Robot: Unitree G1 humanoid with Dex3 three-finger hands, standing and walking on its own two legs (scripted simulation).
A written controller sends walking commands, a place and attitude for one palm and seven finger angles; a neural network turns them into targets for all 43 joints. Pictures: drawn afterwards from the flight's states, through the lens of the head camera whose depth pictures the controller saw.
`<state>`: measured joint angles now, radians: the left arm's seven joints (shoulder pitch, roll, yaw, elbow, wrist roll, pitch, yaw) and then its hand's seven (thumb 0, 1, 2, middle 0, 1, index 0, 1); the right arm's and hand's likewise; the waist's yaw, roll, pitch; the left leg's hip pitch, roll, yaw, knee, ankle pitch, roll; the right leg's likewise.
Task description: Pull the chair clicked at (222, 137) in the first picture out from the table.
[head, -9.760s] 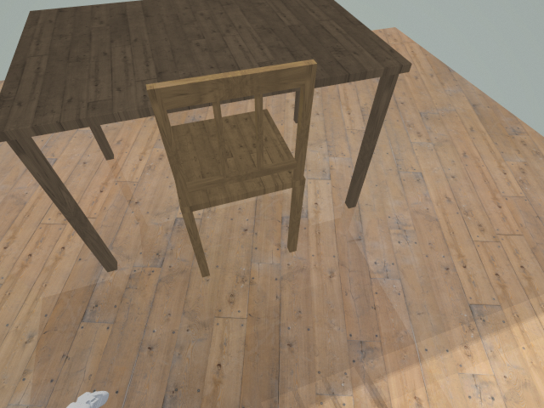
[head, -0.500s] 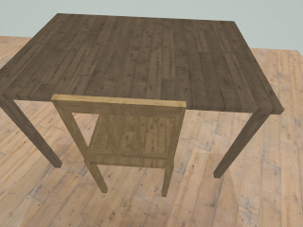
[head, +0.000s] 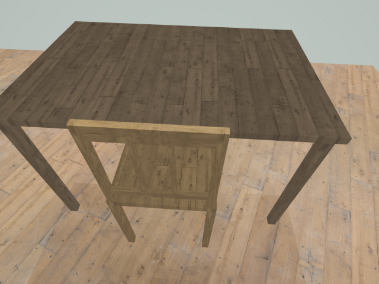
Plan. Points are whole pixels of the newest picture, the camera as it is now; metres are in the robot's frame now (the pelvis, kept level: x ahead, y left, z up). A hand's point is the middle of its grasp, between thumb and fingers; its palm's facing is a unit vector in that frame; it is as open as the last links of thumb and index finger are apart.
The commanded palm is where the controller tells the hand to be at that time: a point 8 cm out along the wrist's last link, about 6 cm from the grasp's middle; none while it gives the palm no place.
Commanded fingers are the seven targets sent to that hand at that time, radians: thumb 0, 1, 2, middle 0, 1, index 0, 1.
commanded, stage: come to a stop and stand still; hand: left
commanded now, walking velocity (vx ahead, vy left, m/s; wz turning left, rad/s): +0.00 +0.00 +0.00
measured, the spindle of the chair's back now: (138, 168) +0.44 +0.20 -0.11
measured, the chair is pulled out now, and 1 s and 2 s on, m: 0.00 0.00 0.00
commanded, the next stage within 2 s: look again from close up in 0.90 s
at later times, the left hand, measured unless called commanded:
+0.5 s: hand out of the picture +0.00 +0.23 -0.18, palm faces +0.01 -0.98 -0.21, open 7.4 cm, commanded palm none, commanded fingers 0.00 0.90 0.90 -0.20 -0.30 -0.20 -0.30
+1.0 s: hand out of the picture -0.03 +0.23 -0.18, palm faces +0.01 -0.99 -0.14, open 7.4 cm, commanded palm none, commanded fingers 0.00 0.90 0.90 -0.20 -0.30 -0.20 -0.30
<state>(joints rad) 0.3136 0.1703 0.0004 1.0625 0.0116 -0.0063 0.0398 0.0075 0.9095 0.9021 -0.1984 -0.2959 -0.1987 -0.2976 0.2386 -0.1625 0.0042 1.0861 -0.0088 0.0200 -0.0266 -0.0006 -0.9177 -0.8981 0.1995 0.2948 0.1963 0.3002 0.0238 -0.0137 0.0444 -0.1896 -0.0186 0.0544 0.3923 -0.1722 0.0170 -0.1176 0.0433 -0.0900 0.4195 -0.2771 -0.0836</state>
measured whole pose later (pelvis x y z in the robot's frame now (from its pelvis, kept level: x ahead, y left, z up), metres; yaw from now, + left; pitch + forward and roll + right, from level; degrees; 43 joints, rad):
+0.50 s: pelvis -0.02 +0.05 -0.01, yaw -1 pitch -1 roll +0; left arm 0.31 0.17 0.01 1.02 0.02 -0.01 0.04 0.01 0.91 0.90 -0.20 -0.30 -0.20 -0.30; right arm 0.33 -0.13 0.00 1.06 -0.02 0.00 -0.01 0.01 -0.91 -0.90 0.20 0.29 0.20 0.30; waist -0.01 -0.01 0.00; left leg -0.28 -0.06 0.05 0.48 -0.19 0.08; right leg -0.22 -0.01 -0.05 0.51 -0.28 -0.02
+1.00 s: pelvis +0.00 +0.07 +0.00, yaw -1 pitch -1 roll +0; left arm 0.35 0.14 -0.02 1.11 0.02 -0.01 0.04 0.01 0.91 0.90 -0.20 -0.30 -0.20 -0.30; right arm 0.24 -0.16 0.01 1.11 0.00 -0.02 -0.02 0.00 -0.92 -0.90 0.20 0.29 0.20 0.30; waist 0.02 -0.04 0.02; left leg -0.22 -0.09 0.06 0.41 -0.19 0.10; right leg -0.16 -0.03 -0.04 0.44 -0.27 0.02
